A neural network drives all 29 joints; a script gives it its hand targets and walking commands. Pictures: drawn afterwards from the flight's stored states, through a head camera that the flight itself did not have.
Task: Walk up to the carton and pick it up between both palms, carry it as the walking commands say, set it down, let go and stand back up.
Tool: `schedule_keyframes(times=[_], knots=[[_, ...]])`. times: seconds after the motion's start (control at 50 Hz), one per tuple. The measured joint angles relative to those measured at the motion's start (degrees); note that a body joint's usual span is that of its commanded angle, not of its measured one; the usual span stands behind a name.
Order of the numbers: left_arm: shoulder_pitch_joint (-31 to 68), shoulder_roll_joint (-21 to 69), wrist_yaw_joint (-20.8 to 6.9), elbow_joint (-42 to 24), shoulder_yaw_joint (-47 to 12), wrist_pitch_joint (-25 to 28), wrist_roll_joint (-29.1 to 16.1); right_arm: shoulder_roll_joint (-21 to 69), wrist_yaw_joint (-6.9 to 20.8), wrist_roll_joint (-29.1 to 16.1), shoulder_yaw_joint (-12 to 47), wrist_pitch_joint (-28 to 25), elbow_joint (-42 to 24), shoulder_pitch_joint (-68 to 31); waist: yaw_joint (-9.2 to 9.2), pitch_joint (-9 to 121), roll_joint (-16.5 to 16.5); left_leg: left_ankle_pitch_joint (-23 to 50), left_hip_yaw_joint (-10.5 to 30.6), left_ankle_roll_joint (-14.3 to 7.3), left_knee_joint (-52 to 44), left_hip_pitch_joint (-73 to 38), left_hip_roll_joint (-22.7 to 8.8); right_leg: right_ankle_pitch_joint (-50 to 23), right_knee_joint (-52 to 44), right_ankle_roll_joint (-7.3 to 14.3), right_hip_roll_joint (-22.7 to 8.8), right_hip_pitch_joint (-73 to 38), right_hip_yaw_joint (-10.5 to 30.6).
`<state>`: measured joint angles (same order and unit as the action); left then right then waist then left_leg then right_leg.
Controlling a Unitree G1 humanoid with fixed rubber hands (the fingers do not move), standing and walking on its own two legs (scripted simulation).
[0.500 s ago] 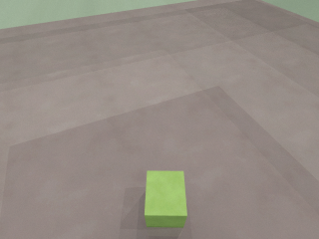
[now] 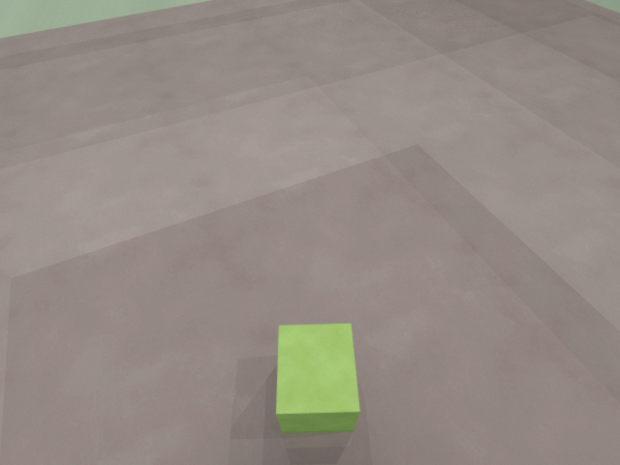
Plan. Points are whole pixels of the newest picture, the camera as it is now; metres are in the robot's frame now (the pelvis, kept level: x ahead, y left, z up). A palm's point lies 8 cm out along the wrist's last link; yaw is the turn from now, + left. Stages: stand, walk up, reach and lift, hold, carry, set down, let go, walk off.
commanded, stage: walk up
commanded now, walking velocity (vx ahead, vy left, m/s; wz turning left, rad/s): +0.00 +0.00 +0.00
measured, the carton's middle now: (316, 378) +0.44 +0.03 -0.67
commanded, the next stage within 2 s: stand in 0.32 s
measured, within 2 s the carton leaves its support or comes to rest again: neither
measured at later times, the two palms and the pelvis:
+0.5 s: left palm out of the picture +0.01 +0.20 -0.15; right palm out of the picture +0.00 -0.21 -0.15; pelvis +0.03 -0.01 +0.00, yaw +1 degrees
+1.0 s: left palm (174, 433) +0.18 +0.23 -0.14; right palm (512, 453) +0.17 -0.26 -0.14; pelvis +0.00 +0.00 -0.03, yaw +0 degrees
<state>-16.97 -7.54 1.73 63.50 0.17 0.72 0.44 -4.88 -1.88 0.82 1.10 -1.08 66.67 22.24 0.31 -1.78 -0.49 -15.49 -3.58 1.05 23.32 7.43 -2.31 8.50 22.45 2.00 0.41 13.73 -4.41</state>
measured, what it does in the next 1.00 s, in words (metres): stands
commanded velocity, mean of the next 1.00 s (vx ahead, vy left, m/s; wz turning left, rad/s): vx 0.00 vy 0.00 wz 0.00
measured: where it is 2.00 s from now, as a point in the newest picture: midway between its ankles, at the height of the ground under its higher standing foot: outside the picture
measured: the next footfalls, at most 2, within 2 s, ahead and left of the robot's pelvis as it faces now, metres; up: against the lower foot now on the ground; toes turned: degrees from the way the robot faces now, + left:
none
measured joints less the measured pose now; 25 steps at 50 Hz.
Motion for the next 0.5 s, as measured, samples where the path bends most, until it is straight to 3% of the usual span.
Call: schedule_keyframes(times=[0.38,0.5], knots=[[-0.74,-0.04,0.6,1.29,0.75,0.87,0.09,-2.02,-0.67,0.12,-1.44,-0.25,0.37,-3.34,-0.8,-0.55,0.99,-1.6,0.76,0.56,-1.37,-3.39,-0.67,2.59,-0.02,0.45,0.65,-3.0,-0.82],[-0.69,0.5,0.89,1.01,0.67,0.65,-0.11,-1.69,-0.74,0.14,-1.83,0.86,0.17,-4.68,-0.21,-0.33,1.05,-1.86,0.95,0.91,-1.18,-3.87,-1.25,2.33,-0.97,0.56,1.22,-4.06,-1.05]])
